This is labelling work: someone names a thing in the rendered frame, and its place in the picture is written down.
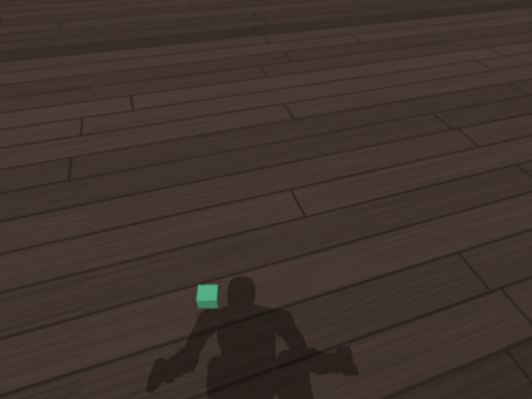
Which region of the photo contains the small box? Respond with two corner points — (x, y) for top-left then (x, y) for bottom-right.
(196, 284), (219, 308)

